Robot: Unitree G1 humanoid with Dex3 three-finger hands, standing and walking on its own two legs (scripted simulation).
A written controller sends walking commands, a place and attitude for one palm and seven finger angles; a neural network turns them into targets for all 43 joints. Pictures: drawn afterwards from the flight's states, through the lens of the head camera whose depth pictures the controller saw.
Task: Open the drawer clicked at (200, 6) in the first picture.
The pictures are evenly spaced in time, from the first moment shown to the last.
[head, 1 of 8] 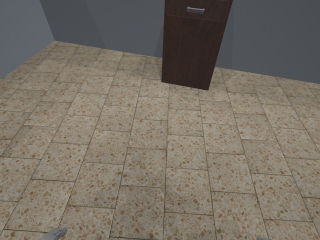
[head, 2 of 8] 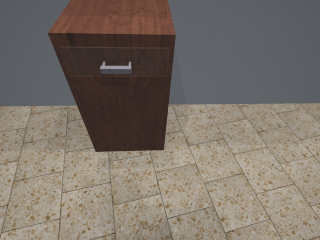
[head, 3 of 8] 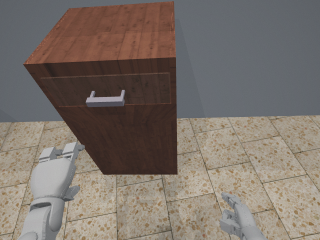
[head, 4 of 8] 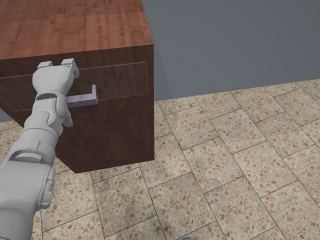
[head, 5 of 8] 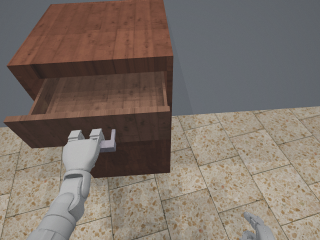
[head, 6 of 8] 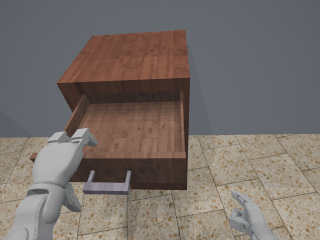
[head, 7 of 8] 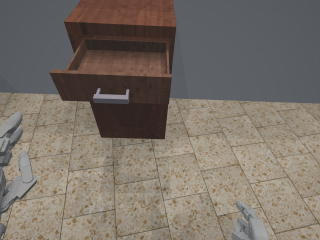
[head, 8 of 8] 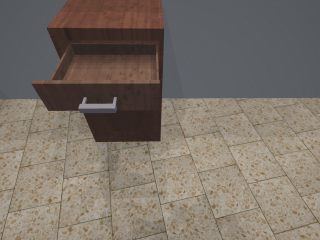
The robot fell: no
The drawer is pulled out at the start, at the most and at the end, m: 0.00 0.30 0.29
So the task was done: yes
